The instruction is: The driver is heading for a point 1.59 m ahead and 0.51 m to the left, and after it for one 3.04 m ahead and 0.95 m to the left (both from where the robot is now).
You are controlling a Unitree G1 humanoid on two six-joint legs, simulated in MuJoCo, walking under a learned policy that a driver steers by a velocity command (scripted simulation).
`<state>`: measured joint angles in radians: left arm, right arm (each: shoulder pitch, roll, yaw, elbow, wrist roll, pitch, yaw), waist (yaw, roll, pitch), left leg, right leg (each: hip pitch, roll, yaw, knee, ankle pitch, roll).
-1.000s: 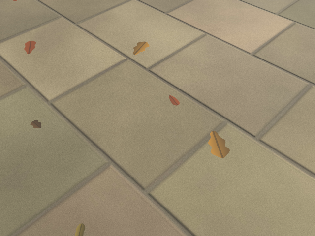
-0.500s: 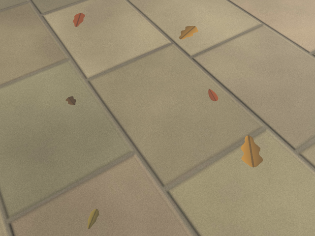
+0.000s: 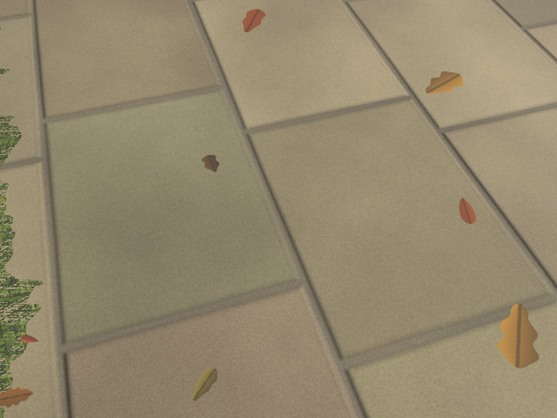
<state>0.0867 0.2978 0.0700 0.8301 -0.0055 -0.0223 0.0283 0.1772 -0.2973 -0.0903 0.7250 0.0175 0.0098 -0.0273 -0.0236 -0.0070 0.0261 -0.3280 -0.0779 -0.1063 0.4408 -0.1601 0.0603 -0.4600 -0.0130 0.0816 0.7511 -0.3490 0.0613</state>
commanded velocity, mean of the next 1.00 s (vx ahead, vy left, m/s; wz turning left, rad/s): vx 0.44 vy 0.00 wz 0.54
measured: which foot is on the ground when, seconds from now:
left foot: down 0.00-0.10, up 0.12-0.56, down 0.58-1.00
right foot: up 0.00-0.08, down 0.10-0.56, up 0.58-1.00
